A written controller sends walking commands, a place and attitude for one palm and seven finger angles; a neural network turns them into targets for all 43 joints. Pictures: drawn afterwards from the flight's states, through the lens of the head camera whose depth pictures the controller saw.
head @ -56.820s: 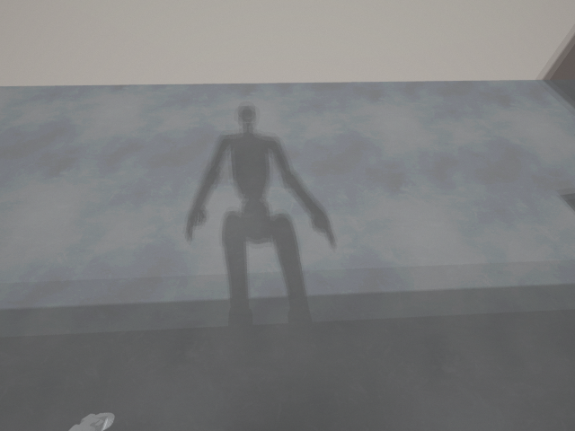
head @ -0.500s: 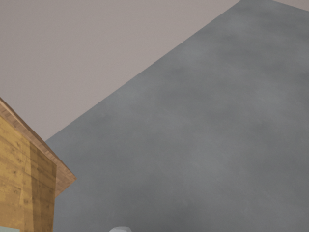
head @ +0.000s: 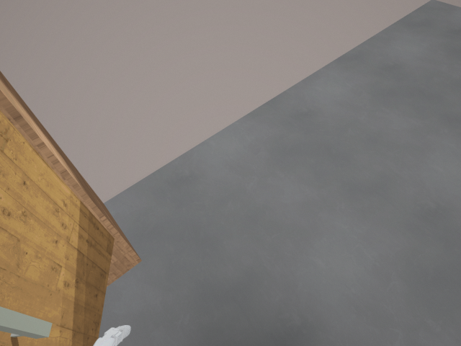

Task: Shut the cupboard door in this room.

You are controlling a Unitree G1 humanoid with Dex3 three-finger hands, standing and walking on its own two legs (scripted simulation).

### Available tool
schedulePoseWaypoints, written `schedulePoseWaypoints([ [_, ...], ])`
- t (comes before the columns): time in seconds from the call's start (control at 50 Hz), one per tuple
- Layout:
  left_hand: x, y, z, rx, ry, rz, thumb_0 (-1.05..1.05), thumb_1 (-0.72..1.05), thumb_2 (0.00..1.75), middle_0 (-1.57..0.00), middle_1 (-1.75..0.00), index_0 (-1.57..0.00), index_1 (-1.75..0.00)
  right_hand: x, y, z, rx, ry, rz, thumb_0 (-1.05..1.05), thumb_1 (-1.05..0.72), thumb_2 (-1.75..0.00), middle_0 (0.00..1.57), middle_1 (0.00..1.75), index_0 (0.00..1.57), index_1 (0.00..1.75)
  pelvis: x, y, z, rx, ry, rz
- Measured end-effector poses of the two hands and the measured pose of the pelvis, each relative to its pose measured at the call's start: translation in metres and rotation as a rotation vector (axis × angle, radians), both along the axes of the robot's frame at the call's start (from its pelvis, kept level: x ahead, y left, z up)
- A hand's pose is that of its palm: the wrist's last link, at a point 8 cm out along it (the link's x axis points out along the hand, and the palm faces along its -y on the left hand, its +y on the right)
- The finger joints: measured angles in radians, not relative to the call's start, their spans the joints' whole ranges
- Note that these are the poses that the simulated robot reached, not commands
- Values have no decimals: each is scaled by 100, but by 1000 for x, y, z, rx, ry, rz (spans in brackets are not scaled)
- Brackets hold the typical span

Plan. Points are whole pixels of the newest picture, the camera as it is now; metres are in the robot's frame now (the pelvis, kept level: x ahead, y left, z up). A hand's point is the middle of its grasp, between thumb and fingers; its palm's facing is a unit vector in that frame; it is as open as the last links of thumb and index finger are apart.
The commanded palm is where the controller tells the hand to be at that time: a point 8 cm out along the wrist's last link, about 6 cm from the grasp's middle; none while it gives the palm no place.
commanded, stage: turn or walk to find it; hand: left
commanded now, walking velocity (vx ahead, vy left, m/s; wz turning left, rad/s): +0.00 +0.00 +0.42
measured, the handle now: (3, 325) +0.16 +0.38 -0.03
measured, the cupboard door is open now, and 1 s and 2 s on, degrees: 55 55 55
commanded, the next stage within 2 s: stand and wait in 0.10 s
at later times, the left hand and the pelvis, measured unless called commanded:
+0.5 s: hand out of the picture -0.03 +0.21 -0.17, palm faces +0.25 -0.94 -0.24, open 7.4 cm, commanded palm none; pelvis +0.01 +0.01 +0.00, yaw +10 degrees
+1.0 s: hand out of the picture +0.02 +0.18 -0.14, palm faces +0.42 -0.87 -0.26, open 7.4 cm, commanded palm none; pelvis +0.02 -0.02 +0.01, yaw +25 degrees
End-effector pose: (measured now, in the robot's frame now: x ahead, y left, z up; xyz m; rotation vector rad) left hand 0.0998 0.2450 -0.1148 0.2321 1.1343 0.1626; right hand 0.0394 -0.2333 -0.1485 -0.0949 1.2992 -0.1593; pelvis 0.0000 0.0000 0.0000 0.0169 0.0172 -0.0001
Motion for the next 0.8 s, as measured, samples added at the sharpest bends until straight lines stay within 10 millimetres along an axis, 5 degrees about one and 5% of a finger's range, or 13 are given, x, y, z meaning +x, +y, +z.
schedulePoseWaypoints([
  [0.24,-57,-23,9,-5,53,148,0,91,90,-20,-30,-20,-30,25,-26,6,-10,64,117,1,-91,-90,20,30,20,30,4,-17,12,34,-16,118],
  [0.48,-147,12,-27,-61,264,308,0,91,90,-20,-30,-20,-30,95,28,21,-55,-88,271,1,-91,-90,20,30,20,30,7,11,0,-1,-15,172],
  [0.62,-132,17,-15,-65,204,345,1,91,90,-20,-30,-20,-30,102,41,26,-43,-84,318,1,-90,-90,20,30,20,30,9,11,10,-19,-14,228],
  [0.8,-85,-1,-4,5,36,346,0,91,90,-20,-30,-20,-30,111,8,-2,-6,-37,340,1,-90,-90,21,30,21,30,17,-18,-3,-2,-9,317],
])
